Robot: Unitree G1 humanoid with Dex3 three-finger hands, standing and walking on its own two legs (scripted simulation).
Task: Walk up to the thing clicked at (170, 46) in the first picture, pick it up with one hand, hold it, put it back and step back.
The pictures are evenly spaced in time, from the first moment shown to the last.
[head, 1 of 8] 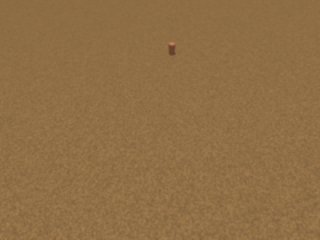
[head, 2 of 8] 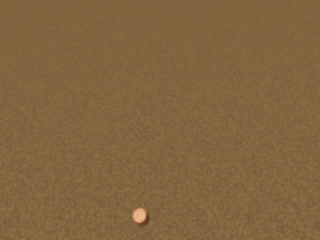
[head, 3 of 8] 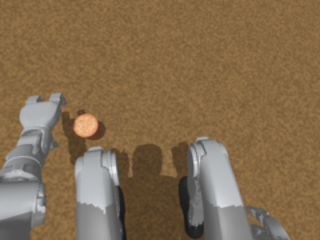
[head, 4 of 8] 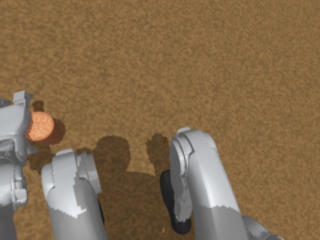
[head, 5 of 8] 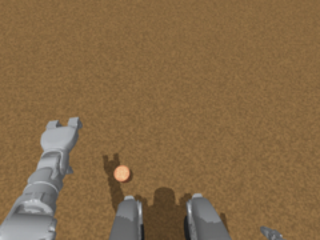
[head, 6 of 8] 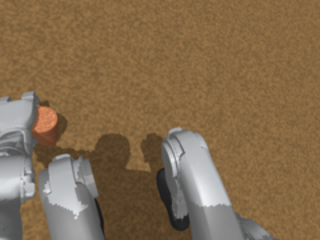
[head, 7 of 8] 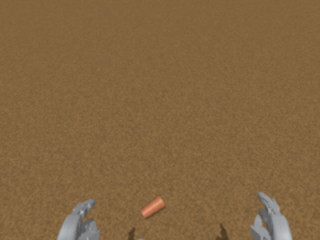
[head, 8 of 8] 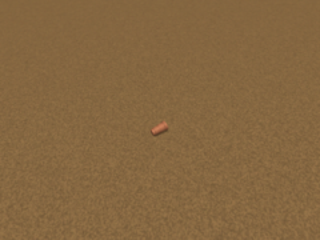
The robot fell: no
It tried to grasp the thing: yes
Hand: left
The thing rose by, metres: 0.00
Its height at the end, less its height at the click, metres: -0.03
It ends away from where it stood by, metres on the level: 0.10
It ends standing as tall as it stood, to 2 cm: no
